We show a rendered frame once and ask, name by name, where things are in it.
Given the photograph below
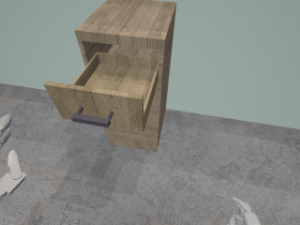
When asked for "left robot hand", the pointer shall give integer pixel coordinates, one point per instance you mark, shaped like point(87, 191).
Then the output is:
point(11, 180)

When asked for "cabinet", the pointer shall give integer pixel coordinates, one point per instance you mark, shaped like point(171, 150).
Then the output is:
point(140, 28)

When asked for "handle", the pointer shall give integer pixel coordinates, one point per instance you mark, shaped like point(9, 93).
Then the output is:
point(91, 120)

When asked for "drawer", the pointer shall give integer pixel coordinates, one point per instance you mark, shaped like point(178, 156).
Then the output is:
point(122, 84)

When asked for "right robot hand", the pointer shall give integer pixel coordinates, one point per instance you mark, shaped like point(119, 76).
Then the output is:
point(244, 209)

